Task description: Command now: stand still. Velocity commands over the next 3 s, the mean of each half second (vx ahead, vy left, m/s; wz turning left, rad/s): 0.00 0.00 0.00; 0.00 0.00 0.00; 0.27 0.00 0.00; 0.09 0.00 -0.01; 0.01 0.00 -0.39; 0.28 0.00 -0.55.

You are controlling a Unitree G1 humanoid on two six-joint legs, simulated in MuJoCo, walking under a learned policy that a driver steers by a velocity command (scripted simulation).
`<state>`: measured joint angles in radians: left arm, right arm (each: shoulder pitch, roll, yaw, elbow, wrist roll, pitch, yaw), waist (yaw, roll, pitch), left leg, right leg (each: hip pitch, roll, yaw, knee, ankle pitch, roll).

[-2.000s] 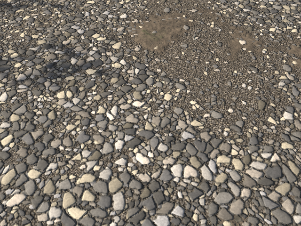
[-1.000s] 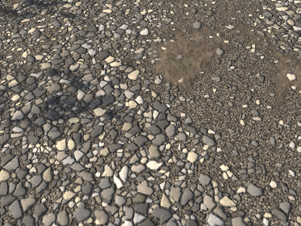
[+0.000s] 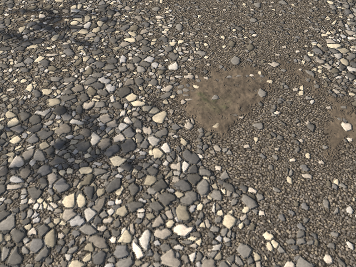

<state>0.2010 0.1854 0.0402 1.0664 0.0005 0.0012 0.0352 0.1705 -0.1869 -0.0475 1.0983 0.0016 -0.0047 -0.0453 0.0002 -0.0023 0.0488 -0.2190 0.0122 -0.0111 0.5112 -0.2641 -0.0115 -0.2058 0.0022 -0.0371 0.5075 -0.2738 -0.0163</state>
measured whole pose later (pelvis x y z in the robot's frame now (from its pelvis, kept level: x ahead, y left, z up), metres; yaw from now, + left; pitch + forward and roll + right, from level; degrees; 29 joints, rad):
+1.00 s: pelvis +0.00 +0.00 +0.00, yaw +0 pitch -1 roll +0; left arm 0.27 0.16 0.02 1.10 0.00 -0.01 0.04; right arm 0.25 -0.17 -0.02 1.12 0.00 -0.01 -0.04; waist 0.00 0.00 0.04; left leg -0.23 0.01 -0.01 0.50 -0.26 -0.01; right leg -0.22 0.00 -0.04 0.50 -0.27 -0.02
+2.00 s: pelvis +0.26 +0.02 +0.00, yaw +1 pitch +0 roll -2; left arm 0.16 0.21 0.03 1.02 0.00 -0.02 0.02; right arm 0.22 -0.19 -0.04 1.03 -0.02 0.01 -0.05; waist 0.00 0.00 0.00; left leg -0.29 0.05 -0.02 0.58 -0.29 -0.01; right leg -0.34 0.05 -0.08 0.46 -0.15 -0.05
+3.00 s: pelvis +0.42 -0.02 +0.01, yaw -30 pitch +2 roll +1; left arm 0.24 0.30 0.07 0.72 -0.02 -0.03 0.00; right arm 0.27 -0.26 -0.08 0.81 0.00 -0.11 -0.01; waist -0.02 -0.05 -0.03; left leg -0.17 -0.01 0.01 0.37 -0.25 0.01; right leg -0.58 0.01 0.09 1.06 -0.33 -0.03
